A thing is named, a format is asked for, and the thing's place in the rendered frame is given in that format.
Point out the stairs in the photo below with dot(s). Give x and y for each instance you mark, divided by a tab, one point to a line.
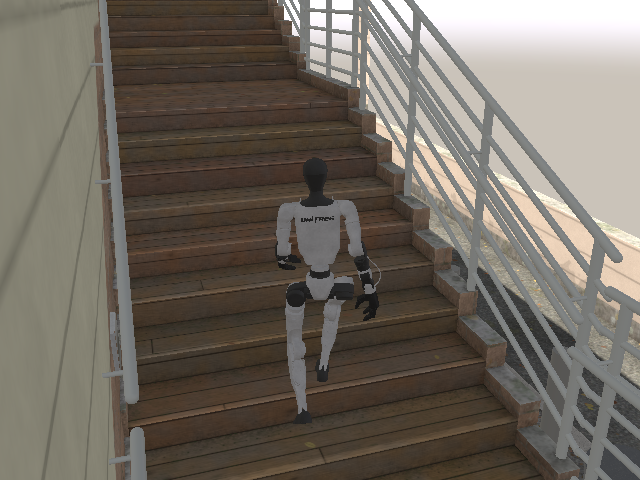
405	397
189	41

